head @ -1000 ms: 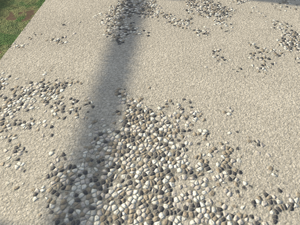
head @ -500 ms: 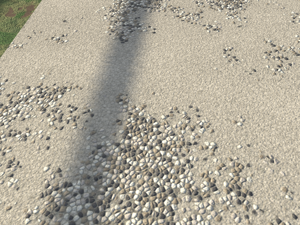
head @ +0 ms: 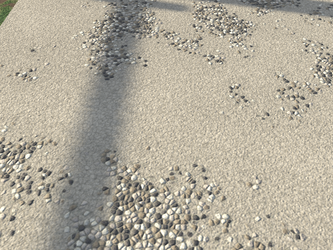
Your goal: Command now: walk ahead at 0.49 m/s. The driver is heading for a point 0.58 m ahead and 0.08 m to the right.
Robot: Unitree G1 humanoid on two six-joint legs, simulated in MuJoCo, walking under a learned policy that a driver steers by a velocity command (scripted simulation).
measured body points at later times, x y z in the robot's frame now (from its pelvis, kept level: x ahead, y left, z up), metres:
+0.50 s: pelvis +0.29 -0.05 +0.00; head +0.31 -0.06 +0.45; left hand +0.24 +0.19 -0.14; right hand +0.39 -0.29 -0.14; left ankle +0.37 +0.11 -0.67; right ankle +0.26 -0.10 -0.74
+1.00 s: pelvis +0.49 +0.00 +0.00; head +0.52 +0.02 +0.44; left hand +0.52 +0.23 -0.17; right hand +0.52 -0.23 -0.15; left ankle +0.56 +0.06 -0.75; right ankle +0.49 -0.15 -0.70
